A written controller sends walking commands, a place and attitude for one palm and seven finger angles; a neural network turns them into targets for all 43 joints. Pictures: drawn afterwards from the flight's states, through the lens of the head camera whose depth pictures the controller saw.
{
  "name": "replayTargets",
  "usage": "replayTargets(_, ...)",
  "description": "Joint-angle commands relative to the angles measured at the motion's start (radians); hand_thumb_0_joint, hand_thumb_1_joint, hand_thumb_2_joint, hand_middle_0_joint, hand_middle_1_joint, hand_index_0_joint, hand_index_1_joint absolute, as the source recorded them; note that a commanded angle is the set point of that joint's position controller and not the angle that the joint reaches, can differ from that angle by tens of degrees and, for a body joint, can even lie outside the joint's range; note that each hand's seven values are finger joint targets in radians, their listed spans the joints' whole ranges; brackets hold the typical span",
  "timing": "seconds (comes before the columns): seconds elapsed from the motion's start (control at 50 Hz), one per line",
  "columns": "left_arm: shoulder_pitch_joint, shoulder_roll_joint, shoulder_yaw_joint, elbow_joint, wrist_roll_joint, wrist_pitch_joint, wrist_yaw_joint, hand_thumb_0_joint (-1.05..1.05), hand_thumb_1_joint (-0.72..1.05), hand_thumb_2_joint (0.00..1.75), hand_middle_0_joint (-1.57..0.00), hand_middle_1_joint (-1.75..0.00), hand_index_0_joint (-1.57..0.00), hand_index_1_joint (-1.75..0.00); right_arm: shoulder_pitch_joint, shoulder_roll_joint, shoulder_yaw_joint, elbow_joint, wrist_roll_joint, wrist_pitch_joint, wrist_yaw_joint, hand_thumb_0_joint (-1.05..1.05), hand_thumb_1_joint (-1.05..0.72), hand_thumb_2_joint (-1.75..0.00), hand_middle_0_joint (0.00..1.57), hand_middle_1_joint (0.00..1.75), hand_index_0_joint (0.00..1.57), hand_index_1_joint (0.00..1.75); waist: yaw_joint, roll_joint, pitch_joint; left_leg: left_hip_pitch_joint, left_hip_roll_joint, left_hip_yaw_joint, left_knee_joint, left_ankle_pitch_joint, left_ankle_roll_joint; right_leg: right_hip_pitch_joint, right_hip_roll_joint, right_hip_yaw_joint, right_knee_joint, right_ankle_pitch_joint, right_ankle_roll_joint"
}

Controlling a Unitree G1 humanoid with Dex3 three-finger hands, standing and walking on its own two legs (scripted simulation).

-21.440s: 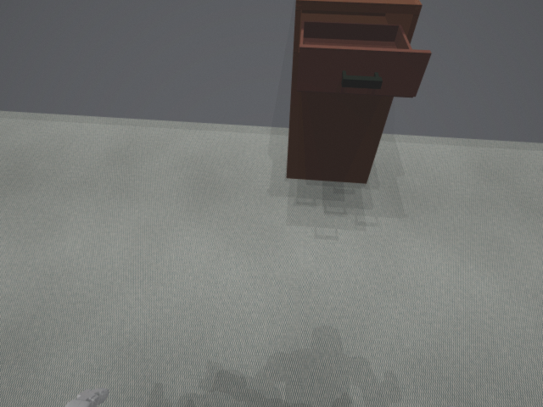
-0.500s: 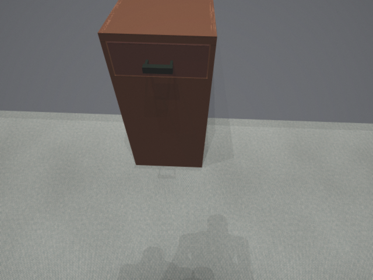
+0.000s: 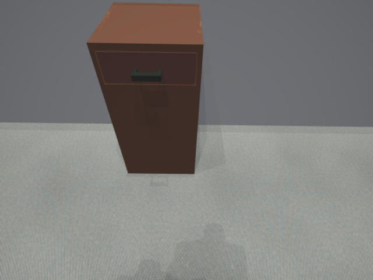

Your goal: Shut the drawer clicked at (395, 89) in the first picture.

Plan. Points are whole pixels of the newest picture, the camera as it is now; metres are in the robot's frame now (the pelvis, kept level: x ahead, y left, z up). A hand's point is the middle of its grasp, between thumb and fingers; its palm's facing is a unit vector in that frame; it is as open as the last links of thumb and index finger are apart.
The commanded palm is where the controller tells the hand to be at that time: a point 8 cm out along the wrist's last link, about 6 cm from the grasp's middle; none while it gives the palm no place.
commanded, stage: let the arm hang, fingers relaxed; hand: left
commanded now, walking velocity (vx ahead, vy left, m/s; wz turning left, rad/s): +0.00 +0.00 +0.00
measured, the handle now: (147, 73) +0.83 +0.20 -0.01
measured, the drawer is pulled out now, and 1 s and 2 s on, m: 0.00 0.00 0.00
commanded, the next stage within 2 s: look to check the result in 0.02 s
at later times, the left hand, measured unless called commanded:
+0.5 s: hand out of the picture -0.01 +0.14 -0.17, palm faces +0.05 -0.98 -0.17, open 7.4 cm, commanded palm none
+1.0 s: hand out of the picture +0.01 +0.14 -0.17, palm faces +0.05 -0.98 -0.18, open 7.4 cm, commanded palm none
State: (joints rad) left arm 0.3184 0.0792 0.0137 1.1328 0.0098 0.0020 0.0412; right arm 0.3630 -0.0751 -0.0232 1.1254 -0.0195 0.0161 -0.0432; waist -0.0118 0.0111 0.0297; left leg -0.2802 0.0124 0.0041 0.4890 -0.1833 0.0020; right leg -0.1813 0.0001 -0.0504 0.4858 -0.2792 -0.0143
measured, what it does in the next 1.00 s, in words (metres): stands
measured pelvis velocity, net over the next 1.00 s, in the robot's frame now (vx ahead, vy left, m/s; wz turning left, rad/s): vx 0.03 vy -0.01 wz -0.01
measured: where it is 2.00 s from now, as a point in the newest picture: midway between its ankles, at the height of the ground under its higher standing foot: outside the picture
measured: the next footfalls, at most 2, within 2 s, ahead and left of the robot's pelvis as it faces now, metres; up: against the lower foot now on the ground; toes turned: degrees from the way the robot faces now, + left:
none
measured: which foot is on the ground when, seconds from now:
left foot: down 0.00-1.00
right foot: down 0.00-1.00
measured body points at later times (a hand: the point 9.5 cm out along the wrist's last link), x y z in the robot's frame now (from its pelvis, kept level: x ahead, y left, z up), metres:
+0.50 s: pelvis +0.02 -0.01 +0.00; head +0.03 -0.01 +0.45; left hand -0.02 +0.20 -0.16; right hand +0.00 -0.21 -0.16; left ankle +0.05 +0.12 -0.74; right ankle -0.01 -0.11 -0.74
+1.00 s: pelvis +0.03 -0.01 +0.00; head +0.05 -0.02 +0.45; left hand +0.01 +0.19 -0.16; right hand +0.01 -0.22 -0.16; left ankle +0.05 +0.12 -0.74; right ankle -0.01 -0.11 -0.74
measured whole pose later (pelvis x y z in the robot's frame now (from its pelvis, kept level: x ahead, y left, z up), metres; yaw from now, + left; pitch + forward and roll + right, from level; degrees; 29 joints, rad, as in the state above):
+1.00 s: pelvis +0.03 -0.01 +0.00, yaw -1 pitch -2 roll +0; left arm 0.31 0.10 0.01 1.15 0.00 -0.01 0.04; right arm 0.30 -0.11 -0.02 1.14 -0.01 0.00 -0.05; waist 0.00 0.02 0.05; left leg -0.20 0.03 0.01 0.44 -0.21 -0.02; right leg -0.10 0.02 -0.04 0.42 -0.30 -0.03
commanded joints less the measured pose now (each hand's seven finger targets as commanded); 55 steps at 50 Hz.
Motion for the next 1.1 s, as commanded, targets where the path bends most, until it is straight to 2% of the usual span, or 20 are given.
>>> replayTargets(0.0, 0.11, 0.085, 0.021, 0.003, 0.0, -0.011, 0.004, 0.0, 0.9, 0.9, -0.2, -0.3, -0.2, -0.3, 0.083, -0.068, -0.006, -0.015, 0.001, -0.012, -0.004, 0.0, -0.9, -0.9, 0.2, 0.3, 0.2, 0.3, 0.007, 0.007, 0.08, 0.032, 0.061, -0.07, -0.095, -0.018, 0.038, -0.097, -0.082, 0.084, -0.147, -0.03, -0.046)
replayTargets(0.08, 0.105, 0.088, 0.02, 0.007, -0.001, -0.011, 0.004, 0.0, 0.9, 0.9, -0.2, -0.3, -0.2, -0.3, 0.081, -0.073, -0.005, -0.01, 0.002, -0.013, -0.005, 0.0, -0.9, -0.9, 0.2, 0.3, 0.2, 0.3, 0.007, 0.018, 0.078, 0.042, 0.068, -0.072, -0.102, 0.007, 0.037, -0.078, -0.08, 0.077, -0.144, 0.003, -0.042)
replayTargets(0.28, 0.11, 0.094, 0.016, 0.017, -0.002, -0.014, 0.005, 0.0, 0.9, 0.9, -0.2, -0.3, -0.2, -0.3, 0.057, -0.086, -0.003, -0.005, 0.005, -0.015, -0.007, 0.0, -0.9, -0.9, 0.2, 0.3, 0.2, 0.3, 0.006, 0.002, 0.067, 0.081, 0.074, -0.059, -0.097, 0.054, 0.034, -0.061, -0.083, 0.08, -0.155, 0.047, -0.038)
replayTargets(0.46, 0.105, 0.098, 0.012, 0.019, -0.001, -0.016, 0.006, 0.0, 0.9, 0.9, -0.2, -0.3, -0.2, -0.3, 0.035, -0.095, -0.002, 0.001, 0.005, -0.014, -0.006, 0.0, -0.9, -0.9, 0.2, 0.3, 0.2, 0.3, 0.006, -0.009, 0.086, 0.094, 0.076, -0.052, -0.102, 0.06, 0.032, -0.069, -0.081, 0.087, -0.162, 0.058, -0.036)
replayTargets(0.64, 0.101, 0.109, 0.018, 0.013, -0.002, -0.02, 0.007, 0.0, 0.9, 0.9, -0.2, -0.3, -0.2, -0.3, 0.029, -0.103, -0.002, 0.001, 0.007, -0.021, -0.009, 0.0, -0.9, -0.9, 0.2, 0.3, 0.2, 0.3, 0.011, -0.01, 0.043, 0.115, 0.077, -0.048, -0.093, 0.148, 0.031, -0.01, -0.086, 0.082, -0.147, 0.166, -0.034)
replayTargets(0.8, 0.089, 0.111, 0.017, 0.013, -0.004, -0.018, 0.007, 0.0, 0.9, 0.9, -0.2, -0.3, -0.2, -0.3, 0.027, -0.104, 0.0, 0.008, 0.006, -0.019, -0.01, 0.0, -0.9, -0.9, 0.2, 0.3, 0.2, 0.3, 0.008, 0.011, 0.079, 0.109, 0.078, -0.046, -0.103, 0.125, 0.029, -0.02, -0.084, 0.083, -0.159, 0.146, -0.034)
replayTargets(0.84, 0.094, 0.112, 0.017, 0.012, -0.002, -0.019, 0.008, 0.0, 0.9, 0.9, -0.2, -0.3, -0.2, -0.3, 0.025, -0.108, -0.002, 0.005, 0.007, -0.02, -0.01, 0.0, -0.9, -0.9, 0.2, 0.3, 0.2, 0.3, 0.01, -0.006, 0.057, 0.124, 0.081, -0.047, -0.098, 0.139, 0.029, -0.014, -0.082, 0.087, -0.156, 0.158, -0.035)
replayTargets(0.86, 0.087, 0.111, 0.018, 0.01, -0.003, -0.019, 0.007, 0.0, 0.9, 0.9, -0.2, -0.3, -0.2, -0.3, 0.026, -0.107, -0.001, 0.005, 0.007, -0.02, -0.01, 0.0, -0.9, -0.9, 0.2, 0.3, 0.2, 0.3, 0.008, 0.006, 0.065, 0.12, 0.081, -0.045, -0.101, 0.136, 0.029, -0.012, -0.083, 0.084, -0.157, 0.156, -0.034)
replayTargets(0.98, 0.091, 0.116, 0.018, 0.01, -0.003, -0.021, 0.007, 0.0, 0.9, 0.9, -0.2, -0.3, -0.2, -0.3, 0.021, -0.11, -0.001, 0.008, 0.007, -0.021, -0.01, 0.0, -0.9, -0.9, 0.2, 0.3, 0.2, 0.3, 0.01, -0.022, 0.061, 0.129, 0.082, -0.04, -0.1, 0.148, 0.028, -0.005, -0.086, 0.084, -0.157, 0.193, -0.033)
replayTargets(1.02, 0.087, 0.115, 0.018, 0.011, -0.004, -0.02, 0.007, 0.0, 0.9, 0.9, -0.2, -0.3, -0.2, -0.3, 0.021, -0.111, -0.002, 0.008, 0.007, -0.021, -0.011, 0.0, -0.9, -0.9, 0.2, 0.3, 0.2, 0.3, 0.008, -0.004, 0.069, 0.126, 0.08, -0.041, -0.103, 0.14, 0.028, -0.009, -0.085, 0.088, -0.16, 0.181, -0.034)
replayTargets(1.08, 0.093, 0.118, 0.018, 0.011, -0.004, -0.022, 0.008, 0.0, 0.9, 0.9, -0.2, -0.3, -0.2, -0.3, 0.02, -0.11, -0.002, 0.01, 0.007, -0.02, -0.011, 0.0, -0.9, -0.9, 0.2, 0.3, 0.2, 0.3, 0.009, -0.012, 0.061, 0.134, 0.081, -0.037, -0.098, 0.145, 0.026, -0.004, -0.085, 0.09, -0.16, 0.2, -0.035)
